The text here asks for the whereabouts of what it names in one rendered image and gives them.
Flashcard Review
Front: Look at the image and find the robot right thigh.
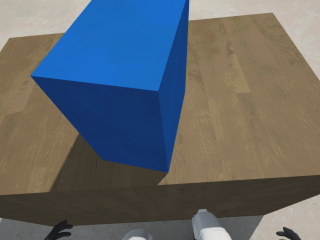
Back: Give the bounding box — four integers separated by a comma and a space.
192, 212, 232, 240

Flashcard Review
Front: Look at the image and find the pedestal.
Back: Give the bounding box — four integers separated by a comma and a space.
0, 12, 320, 227

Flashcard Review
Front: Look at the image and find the left robot hand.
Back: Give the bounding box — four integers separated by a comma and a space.
44, 220, 73, 240

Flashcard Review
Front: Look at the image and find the robot thigh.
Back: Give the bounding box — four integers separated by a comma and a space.
122, 229, 153, 240
192, 212, 232, 240

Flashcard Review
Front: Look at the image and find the carton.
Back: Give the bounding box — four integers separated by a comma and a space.
30, 0, 190, 173

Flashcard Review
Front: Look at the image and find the right robot hand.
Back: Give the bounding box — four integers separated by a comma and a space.
276, 227, 301, 240

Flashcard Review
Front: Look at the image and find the robot left thigh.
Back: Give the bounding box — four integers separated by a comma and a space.
122, 229, 153, 240

